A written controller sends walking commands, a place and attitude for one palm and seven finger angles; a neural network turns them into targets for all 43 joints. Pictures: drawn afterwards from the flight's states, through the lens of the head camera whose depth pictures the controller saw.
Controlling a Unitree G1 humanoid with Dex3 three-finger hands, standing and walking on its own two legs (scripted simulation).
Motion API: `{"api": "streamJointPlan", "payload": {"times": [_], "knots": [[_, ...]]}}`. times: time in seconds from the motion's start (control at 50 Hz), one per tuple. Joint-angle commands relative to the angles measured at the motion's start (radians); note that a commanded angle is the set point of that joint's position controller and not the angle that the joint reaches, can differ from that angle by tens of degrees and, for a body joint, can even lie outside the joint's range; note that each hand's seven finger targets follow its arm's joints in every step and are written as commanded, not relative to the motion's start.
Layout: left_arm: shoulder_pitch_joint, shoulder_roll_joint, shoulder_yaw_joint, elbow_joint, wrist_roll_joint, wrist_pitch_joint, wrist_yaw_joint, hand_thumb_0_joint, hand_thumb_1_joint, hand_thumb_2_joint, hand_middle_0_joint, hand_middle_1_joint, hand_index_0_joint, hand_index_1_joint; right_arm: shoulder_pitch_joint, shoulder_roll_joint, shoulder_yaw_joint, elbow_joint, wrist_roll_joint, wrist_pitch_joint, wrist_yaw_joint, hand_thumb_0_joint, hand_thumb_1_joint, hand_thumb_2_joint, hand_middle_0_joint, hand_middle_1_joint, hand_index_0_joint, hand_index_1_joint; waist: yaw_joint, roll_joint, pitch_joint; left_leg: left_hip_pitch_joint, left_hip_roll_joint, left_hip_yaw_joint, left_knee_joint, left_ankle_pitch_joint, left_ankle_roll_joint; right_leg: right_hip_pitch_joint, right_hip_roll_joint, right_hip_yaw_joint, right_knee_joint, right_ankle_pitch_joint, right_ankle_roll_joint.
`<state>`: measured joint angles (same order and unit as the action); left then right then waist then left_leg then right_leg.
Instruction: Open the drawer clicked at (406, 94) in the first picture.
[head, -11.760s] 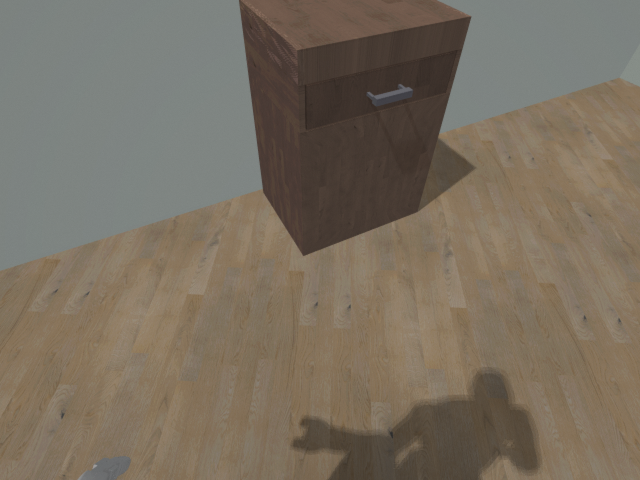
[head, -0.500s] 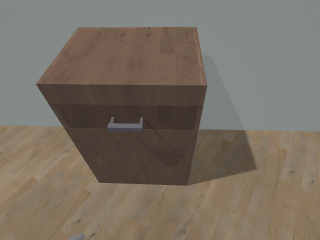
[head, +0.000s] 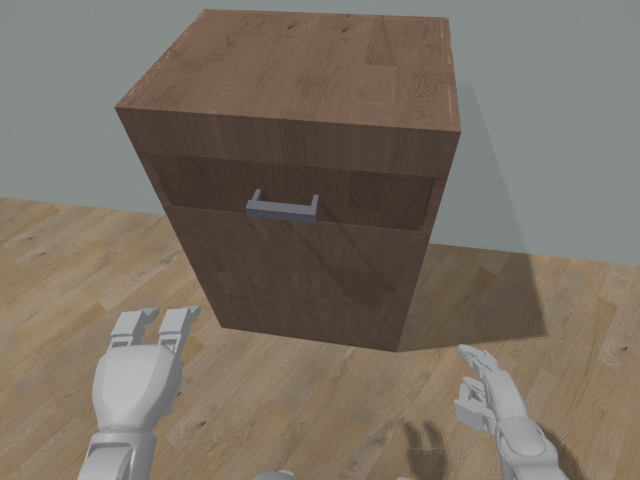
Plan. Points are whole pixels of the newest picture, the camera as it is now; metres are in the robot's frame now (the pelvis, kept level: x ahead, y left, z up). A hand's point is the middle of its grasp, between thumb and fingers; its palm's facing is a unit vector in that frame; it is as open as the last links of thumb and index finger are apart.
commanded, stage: raise the hand with hooked fingers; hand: left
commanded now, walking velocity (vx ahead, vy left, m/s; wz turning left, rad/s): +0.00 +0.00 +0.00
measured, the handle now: (284, 204) +0.59 +0.18 -0.06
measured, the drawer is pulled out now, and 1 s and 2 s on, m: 0.00 0.00 0.00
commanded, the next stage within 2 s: move the hooked fingers above the handle in 1.28 s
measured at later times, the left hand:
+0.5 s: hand (166, 296) +0.29 +0.24 +0.08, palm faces +0.11 -0.08 -0.99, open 12.7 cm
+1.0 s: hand (154, 226) +0.35 +0.27 +0.13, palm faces +0.03 -0.06 -1.00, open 13.8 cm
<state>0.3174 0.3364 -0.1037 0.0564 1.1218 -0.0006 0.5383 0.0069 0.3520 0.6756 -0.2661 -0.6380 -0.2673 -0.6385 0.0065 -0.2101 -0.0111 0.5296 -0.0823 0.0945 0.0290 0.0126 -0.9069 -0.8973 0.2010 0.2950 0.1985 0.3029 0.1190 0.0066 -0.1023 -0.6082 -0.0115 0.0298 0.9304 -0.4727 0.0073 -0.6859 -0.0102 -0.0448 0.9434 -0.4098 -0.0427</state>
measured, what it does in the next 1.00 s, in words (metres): rises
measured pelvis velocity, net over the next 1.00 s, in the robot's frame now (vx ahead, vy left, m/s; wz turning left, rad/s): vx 0.04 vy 0.02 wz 0.00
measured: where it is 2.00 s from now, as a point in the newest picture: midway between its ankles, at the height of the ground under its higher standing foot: outside the picture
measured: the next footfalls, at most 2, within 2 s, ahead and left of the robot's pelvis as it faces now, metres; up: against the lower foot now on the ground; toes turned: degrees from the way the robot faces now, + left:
none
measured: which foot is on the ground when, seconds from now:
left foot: down 0.00-1.00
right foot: down 0.00-1.00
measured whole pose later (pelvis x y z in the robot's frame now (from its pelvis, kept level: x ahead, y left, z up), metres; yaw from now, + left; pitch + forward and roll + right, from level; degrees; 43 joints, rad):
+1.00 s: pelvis +0.04 +0.02 +0.05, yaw +0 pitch +3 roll +0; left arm -0.13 0.46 -0.07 0.11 0.96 0.05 0.07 0.00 -0.49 0.31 -0.32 -1.20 -0.32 -1.20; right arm 0.11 -0.23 0.01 0.63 0.00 0.13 -0.02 0.01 -0.90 -0.90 0.20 0.30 0.20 0.30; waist 0.09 0.07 0.00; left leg -0.21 -0.03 0.03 0.46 -0.30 0.04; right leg -0.28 -0.02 -0.04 0.48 -0.24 -0.01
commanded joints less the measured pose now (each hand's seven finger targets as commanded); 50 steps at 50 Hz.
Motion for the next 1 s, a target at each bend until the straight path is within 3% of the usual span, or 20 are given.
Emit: {"api": "streamJointPlan", "payload": {"times": [0.0,0.02,0.06,0.1,0.18,0.24,0.26,0.3,0.32,0.4,0.5,0.58,0.62,0.72,0.76,0.86,0.9,0.98], "knots": [[-0.284,0.043,-0.010,-0.222,-0.075,0.042,-0.022,0.000,0.153,0.580,-0.253,-0.780,-0.253,-0.780,-0.061,-0.105,-0.031,-0.128,0.014,-0.038,-0.034,0.000,-0.900,-0.900,0.200,0.300,0.200,0.300,-0.123,-0.032,-0.185,0.147,-0.038,-0.046,-0.179,0.172,0.031,0.180,0.022,0.116,-0.279,0.133,-0.005],[-0.256,0.036,-0.011,-0.185,-0.094,0.079,-0.058,0.000,0.130,0.570,-0.255,-0.795,-0.255,-0.795,-0.069,-0.108,-0.027,-0.129,0.024,-0.032,-0.039,0.000,-0.900,-0.900,0.200,0.300,0.200,0.300,-0.114,-0.051,-0.176,0.146,-0.035,-0.048,-0.210,0.176,0.029,0.214,0.024,0.113,-0.295,0.140,-0.006],[-0.216,0.077,0.004,-0.147,-0.097,0.137,-0.131,0.000,0.083,0.550,-0.258,-0.825,-0.258,-0.825,-0.075,-0.105,-0.010,-0.133,0.047,-0.015,-0.050,0.000,-0.900,-0.900,0.200,0.300,0.200,0.300,-0.066,-0.121,-0.152,0.130,-0.029,-0.030,-0.272,0.181,0.025,0.309,0.015,0.127,-0.333,0.133,-0.001],[-0.172,0.115,0.044,-0.105,-0.100,0.153,-0.181,0.000,0.037,0.530,-0.262,-0.855,-0.262,-0.855,-0.074,-0.102,0.008,-0.135,0.060,-0.016,-0.057,0.000,-0.900,-0.900,0.200,0.300,0.200,0.300,-0.036,-0.173,-0.113,0.106,-0.027,-0.020,-0.316,0.188,0.022,0.372,0.010,0.134,-0.350,0.130,0.002],[-0.140,0.175,0.115,-0.135,-0.089,0.102,-0.220,0.000,-0.057,0.490,-0.268,-0.915,-0.268,-0.915,-0.048,-0.100,0.016,-0.124,0.060,-0.032,-0.055,0.000,-0.900,-0.900,0.200,0.300,0.200,0.300,-0.001,-0.086,-0.099,0.135,-0.023,-0.015,-0.376,0.247,0.015,0.455,0.006,0.139,-0.359,0.201,-0.010],[-0.203,0.181,0.136,-0.253,-0.077,0.058,-0.192,0.000,-0.127,0.460,-0.273,-0.960,-0.273,-0.960,-0.039,-0.104,-0.006,-0.119,0.047,-0.039,-0.050,0.000,-0.900,-0.900,0.200,0.300,0.200,0.300,-0.003,0.023,-0.131,0.200,-0.022,-0.021,-0.391,0.297,0.017,0.460,0.009,0.133,-0.366,0.241,-0.021],[-0.243,0.177,0.134,-0.292,-0.075,0.041,-0.178,0.000,-0.150,0.450,-0.275,-0.975,-0.275,-0.975,-0.029,-0.107,-0.013,-0.113,0.042,-0.042,-0.048,0.000,-0.900,-0.900,0.200,0.300,0.200,0.300,-0.015,0.058,-0.159,0.229,-0.023,-0.026,-0.385,0.323,0.017,0.454,0.011,0.125,-0.359,0.262,-0.024],[-0.299,0.176,0.136,-0.314,-0.078,0.011,-0.149,0.000,-0.197,0.430,-0.278,-1.005,-0.278,-1.005,-0.018,-0.112,-0.026,-0.100,0.036,-0.051,-0.047,0.000,-0.900,-0.900,0.200,0.300,0.200,0.300,-0.034,0.066,-0.178,0.269,-0.022,-0.030,-0.378,0.353,0.020,0.430,0.015,0.115,-0.358,0.286,-0.024],[-0.332,0.180,0.143,-0.312,-0.080,0.005,-0.134,0.000,-0.220,0.420,-0.280,-1.020,-0.280,-1.020,-0.020,-0.114,-0.030,-0.097,0.033,-0.055,-0.048,0.000,-0.900,-0.900,0.200,0.300,0.200,0.300,-0.049,0.036,-0.160,0.268,-0.021,-0.037,-0.374,0.350,0.023,0.411,0.017,0.110,-0.364,0.273,-0.021],[-0.382,0.177,0.125,-0.225,-0.087,0.015,-0.120,0.000,-0.313,0.380,-0.287,-1.080,-0.287,-1.080,-0.002,-0.129,-0.047,-0.063,0.045,-0.055,-0.049,0.000,-0.900,-0.900,0.200,0.300,0.200,0.300,-0.064,0.013,-0.153,0.284,-0.021,-0.030,-0.383,0.344,0.019,0.391,0.015,0.094,-0.375,0.281,-0.015],[-0.443,0.187,0.090,-0.193,-0.109,0.085,-0.190,0.000,-0.430,0.330,-0.295,-1.155,-0.295,-1.155,-0.023,-0.135,-0.048,-0.056,0.065,-0.040,-0.055,0.000,-0.900,-0.900,0.200,0.300,0.200,0.300,-0.046,0.010,-0.165,0.319,-0.018,-0.023,-0.430,0.376,0.013,0.453,0.010,0.073,-0.400,0.306,-0.011],[-0.478,0.224,0.105,-0.177,-0.122,0.112,-0.268,0.000,-0.500,0.300,-0.300,-1.200,-0.300,-1.200,-0.033,-0.135,-0.034,-0.058,0.073,-0.026,-0.061,0.000,-0.900,-0.900,0.200,0.300,0.200,0.300,-0.036,-0.033,-0.143,0.335,-0.016,-0.019,-0.462,0.430,0.013,0.511,0.009,0.073,-0.423,0.368,-0.006],[-0.518,0.250,0.124,-0.178,-0.120,0.113,-0.297,0.000,-0.500,0.300,-0.300,-1.200,-0.300,-1.200,-0.039,-0.136,-0.027,-0.061,0.073,-0.019,-0.064,0.000,-0.900,-0.900,0.200,0.300,0.200,0.300,-0.034,-0.017,-0.132,0.344,-0.015,-0.020,-0.475,0.455,0.014,0.531,0.011,0.071,-0.432,0.393,-0.008],[-0.623,0.275,0.133,-0.150,-0.119,0.100,-0.350,0.000,-0.500,0.300,-0.300,-1.200,-0.300,-1.200,-0.027,-0.130,-0.016,-0.053,0.074,-0.008,-0.066,0.000,-0.900,-0.900,0.200,0.300,0.200,0.300,-0.038,0.010,-0.123,0.379,-0.013,-0.019,-0.494,0.496,0.012,0.554,0.015,0.060,-0.457,0.429,-0.009],[-0.658,0.293,0.139,-0.165,-0.125,0.083,-0.365,0.000,-0.500,0.300,-0.300,-1.200,-0.300,-1.200,-0.016,-0.127,-0.015,-0.049,0.072,-0.007,-0.066,0.000,-0.900,-0.900,0.200,0.300,0.200,0.300,-0.038,0.011,-0.158,0.403,-0.016,-0.017,-0.495,0.526,0.013,0.581,0.014,0.062,-0.461,0.461,-0.007],[-0.750,0.311,0.135,-0.149,-0.144,0.054,-0.406,0.000,-0.500,0.300,-0.300,-1.200,-0.300,-1.200,-0.007,-0.131,-0.013,-0.039,0.075,-0.005,-0.069,0.000,-0.900,-0.900,0.200,0.300,0.200,0.300,-0.050,0.039,-0.163,0.427,-0.014,-0.027,-0.507,0.552,0.008,0.583,0.015,0.046,-0.477,0.463,-0.008],[-0.684,0.284,0.125,-0.113,-0.156,0.046,-0.424,0.000,-0.500,0.300,-0.300,-1.200,-0.300,-1.200,0.007,-0.133,-0.018,-0.040,0.076,-0.005,-0.063,0.000,-0.900,-0.900,0.200,0.300,0.200,0.300,-0.042,0.010,-0.163,0.424,-0.014,-0.027,-0.503,0.590,0.008,0.588,0.016,0.039,-0.476,0.493,-0.006],[-0.617,0.293,0.147,-0.137,-0.179,0.013,-0.450,0.000,-0.500,0.300,-0.300,-1.200,-0.300,-1.200,0.020,-0.145,-0.026,-0.046,0.074,-0.004,-0.050,0.000,-0.900,-0.900,0.200,0.300,0.200,0.300,-0.030,0.000,-0.176,0.418,-0.009,-0.030,-0.504,0.658,0.003,0.610,0.014,0.040,-0.471,0.545,-0.004]]}}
